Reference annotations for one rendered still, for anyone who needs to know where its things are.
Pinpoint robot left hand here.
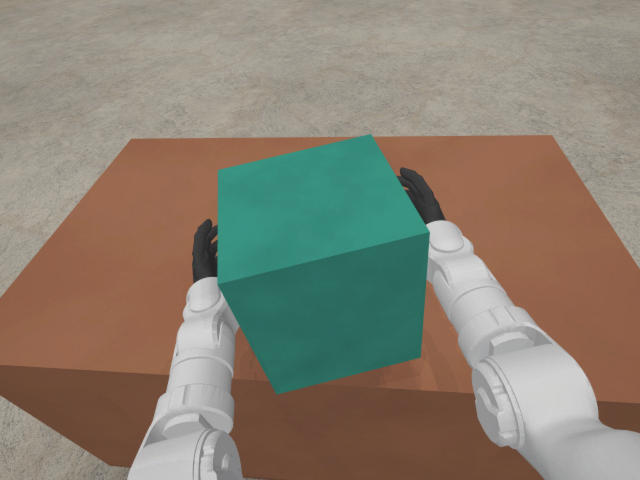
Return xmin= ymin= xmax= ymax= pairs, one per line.
xmin=192 ymin=219 xmax=218 ymax=283

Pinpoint left robot upper arm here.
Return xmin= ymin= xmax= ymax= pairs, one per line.
xmin=128 ymin=428 xmax=243 ymax=480

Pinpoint robot left forearm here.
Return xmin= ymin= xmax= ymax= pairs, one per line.
xmin=127 ymin=277 xmax=240 ymax=480

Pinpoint robot right forearm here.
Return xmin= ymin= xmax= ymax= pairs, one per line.
xmin=426 ymin=220 xmax=598 ymax=416

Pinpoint right robot upper arm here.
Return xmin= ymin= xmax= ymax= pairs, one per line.
xmin=472 ymin=344 xmax=640 ymax=480

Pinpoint robot right hand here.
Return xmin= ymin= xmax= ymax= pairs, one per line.
xmin=397 ymin=167 xmax=446 ymax=225

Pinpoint pedestal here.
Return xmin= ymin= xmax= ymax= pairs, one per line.
xmin=0 ymin=135 xmax=640 ymax=480

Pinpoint carton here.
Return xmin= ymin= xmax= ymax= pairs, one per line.
xmin=217 ymin=134 xmax=430 ymax=395

